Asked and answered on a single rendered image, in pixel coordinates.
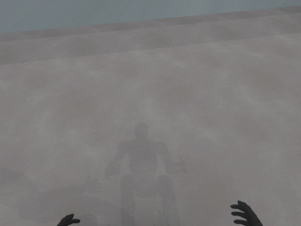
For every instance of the robot right hand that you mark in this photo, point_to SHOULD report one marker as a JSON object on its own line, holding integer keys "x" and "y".
{"x": 249, "y": 215}

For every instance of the robot left hand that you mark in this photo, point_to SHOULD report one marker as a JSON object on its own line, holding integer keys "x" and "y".
{"x": 68, "y": 220}

